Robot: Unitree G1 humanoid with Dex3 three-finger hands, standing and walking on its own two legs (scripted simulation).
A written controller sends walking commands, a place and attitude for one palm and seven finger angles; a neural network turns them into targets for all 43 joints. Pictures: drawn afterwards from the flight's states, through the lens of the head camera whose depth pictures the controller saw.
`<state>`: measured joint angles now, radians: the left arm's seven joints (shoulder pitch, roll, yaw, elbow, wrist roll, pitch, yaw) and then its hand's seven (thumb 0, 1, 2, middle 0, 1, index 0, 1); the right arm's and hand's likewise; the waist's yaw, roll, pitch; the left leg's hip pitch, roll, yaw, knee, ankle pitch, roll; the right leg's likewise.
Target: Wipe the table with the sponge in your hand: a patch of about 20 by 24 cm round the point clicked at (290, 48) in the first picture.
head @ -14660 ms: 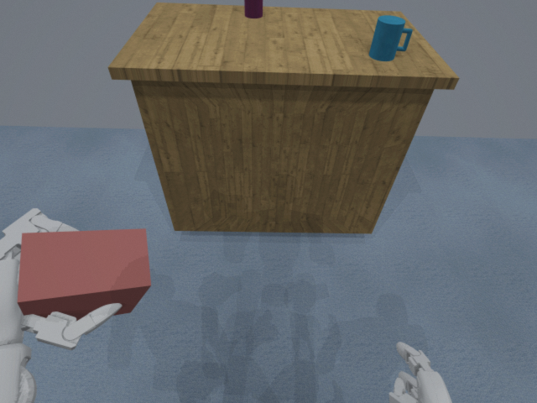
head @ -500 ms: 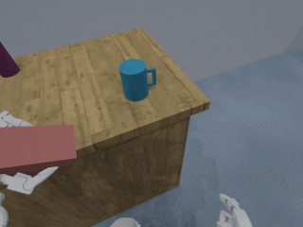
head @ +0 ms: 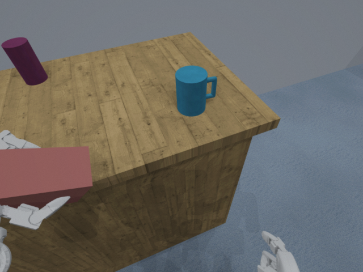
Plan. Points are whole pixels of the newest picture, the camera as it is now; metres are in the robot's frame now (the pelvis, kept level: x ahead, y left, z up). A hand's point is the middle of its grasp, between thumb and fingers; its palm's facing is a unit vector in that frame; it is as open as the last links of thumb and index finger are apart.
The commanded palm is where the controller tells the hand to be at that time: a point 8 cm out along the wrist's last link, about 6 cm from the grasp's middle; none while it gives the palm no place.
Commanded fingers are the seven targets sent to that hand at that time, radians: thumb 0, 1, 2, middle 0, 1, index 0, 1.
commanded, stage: shuffle to correct the standing spot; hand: left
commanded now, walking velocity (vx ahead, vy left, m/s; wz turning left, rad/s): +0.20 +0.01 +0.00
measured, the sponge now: (57, 179) +0.22 +0.22 +0.17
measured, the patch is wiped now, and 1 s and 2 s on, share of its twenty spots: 0.00 0.00 0.00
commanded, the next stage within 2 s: come to a stop and stand still in 0.36 s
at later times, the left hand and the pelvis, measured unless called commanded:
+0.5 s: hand (40, 153) +0.25 +0.25 +0.20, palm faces +0.43 -0.79 -0.43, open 10.0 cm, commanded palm +0.20 +0.29 +0.19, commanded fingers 0.00 0.10 1.30 -1.20 -1.60 -1.20 -1.60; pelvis +0.04 +0.01 +0.01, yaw +0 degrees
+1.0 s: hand (62, 148) +0.27 +0.22 +0.20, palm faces +0.44 -0.82 -0.38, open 10.0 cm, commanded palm +0.21 +0.27 +0.19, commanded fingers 0.00 0.10 1.30 -1.20 -1.60 -1.20 -1.60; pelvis +0.06 -0.02 +0.01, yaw +2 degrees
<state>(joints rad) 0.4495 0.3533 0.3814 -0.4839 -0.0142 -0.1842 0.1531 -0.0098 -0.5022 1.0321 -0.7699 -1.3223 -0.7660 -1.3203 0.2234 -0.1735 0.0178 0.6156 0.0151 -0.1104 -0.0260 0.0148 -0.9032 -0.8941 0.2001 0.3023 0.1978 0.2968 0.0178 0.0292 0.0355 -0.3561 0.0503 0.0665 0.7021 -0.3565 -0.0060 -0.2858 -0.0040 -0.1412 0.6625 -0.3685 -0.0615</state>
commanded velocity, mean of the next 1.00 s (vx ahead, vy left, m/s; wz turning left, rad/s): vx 0.05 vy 0.03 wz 0.00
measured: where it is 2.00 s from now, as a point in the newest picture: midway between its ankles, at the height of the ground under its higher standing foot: outside the picture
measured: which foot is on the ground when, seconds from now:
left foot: up 0.00-0.26, down 0.28-0.56, up 0.58-0.94, down 0.96-1.00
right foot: down 0.00-0.30, up 0.32-0.52, down 0.54-1.00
